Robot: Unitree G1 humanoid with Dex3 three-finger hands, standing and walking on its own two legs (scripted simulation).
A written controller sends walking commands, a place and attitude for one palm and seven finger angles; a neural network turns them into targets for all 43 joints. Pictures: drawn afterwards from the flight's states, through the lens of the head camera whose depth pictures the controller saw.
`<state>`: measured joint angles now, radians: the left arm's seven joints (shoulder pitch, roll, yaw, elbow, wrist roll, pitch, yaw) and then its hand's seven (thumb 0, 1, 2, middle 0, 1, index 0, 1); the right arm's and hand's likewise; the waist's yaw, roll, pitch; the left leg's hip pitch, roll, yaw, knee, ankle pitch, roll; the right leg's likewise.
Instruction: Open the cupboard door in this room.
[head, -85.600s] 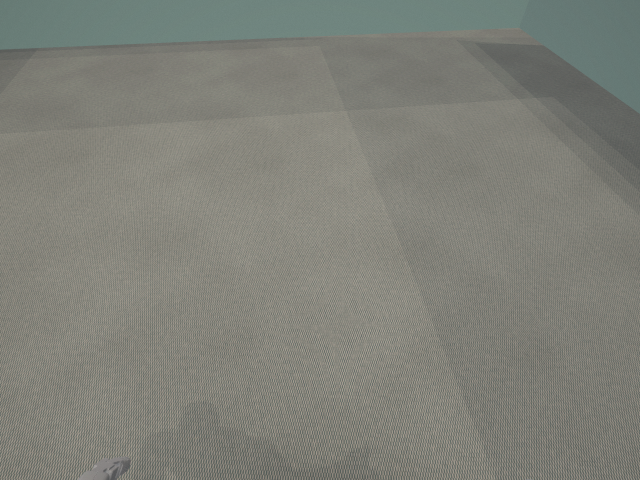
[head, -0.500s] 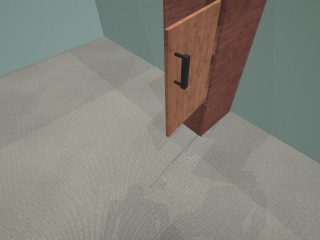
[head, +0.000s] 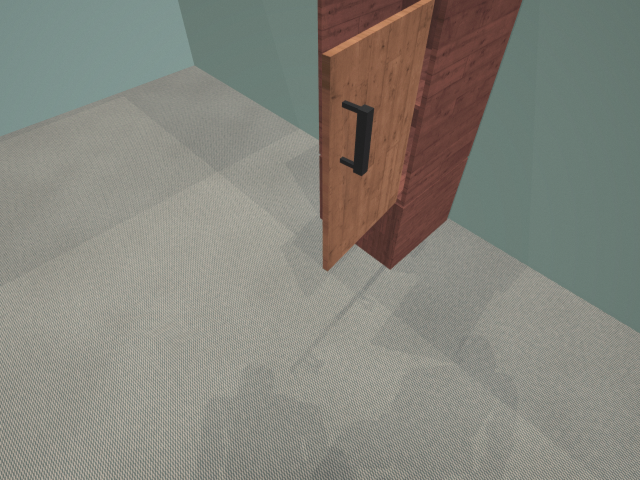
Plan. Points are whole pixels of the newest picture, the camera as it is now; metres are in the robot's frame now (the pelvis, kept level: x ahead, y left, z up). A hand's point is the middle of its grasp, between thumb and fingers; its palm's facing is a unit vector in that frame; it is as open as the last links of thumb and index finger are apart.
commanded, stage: look to check the result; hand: left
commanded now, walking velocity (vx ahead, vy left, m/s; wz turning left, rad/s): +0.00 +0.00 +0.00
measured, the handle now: (354, 138) +0.72 -0.04 +0.03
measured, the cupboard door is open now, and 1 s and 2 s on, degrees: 97 97 97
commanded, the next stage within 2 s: stand and wait in 0.52 s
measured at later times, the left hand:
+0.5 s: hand out of the picture +0.00 +0.17 -0.17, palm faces +0.03 -0.97 -0.22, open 7.4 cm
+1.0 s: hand out of the picture +0.05 +0.17 -0.17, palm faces +0.02 -0.96 -0.26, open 7.4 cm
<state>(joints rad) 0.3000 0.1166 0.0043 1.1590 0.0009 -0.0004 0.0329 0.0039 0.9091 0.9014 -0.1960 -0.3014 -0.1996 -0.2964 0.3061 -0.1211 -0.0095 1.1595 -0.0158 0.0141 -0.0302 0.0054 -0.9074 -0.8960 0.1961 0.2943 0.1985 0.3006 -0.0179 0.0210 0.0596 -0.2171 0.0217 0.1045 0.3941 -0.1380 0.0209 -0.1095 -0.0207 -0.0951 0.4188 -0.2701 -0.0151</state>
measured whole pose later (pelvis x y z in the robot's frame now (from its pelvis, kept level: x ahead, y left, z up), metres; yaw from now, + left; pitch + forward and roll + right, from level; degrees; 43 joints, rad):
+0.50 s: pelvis +0.01 -0.01 +0.00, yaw +0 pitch -2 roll +0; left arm 0.28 0.15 0.01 1.16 0.00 -0.01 0.03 0.00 0.91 0.90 -0.20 -0.30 -0.20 -0.30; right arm 0.23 -0.17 -0.01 1.15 -0.01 0.01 -0.03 0.01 -0.91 -0.90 0.20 0.29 0.20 0.30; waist -0.01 0.03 0.06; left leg -0.20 0.04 0.10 0.39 -0.15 0.00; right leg -0.08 0.00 -0.10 0.39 -0.28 -0.03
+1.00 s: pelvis +0.03 -0.03 +0.00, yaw +0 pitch -2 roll +1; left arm 0.22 0.19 0.01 1.14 0.00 -0.02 0.03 0.01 0.91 0.90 -0.20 -0.30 -0.20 -0.30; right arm 0.20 -0.21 -0.01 1.15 -0.01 0.01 -0.03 0.01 -0.91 -0.90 0.20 0.29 0.20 0.30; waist -0.01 0.03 0.06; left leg -0.17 0.05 0.09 0.36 -0.16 -0.02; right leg -0.04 0.02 -0.10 0.35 -0.28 -0.05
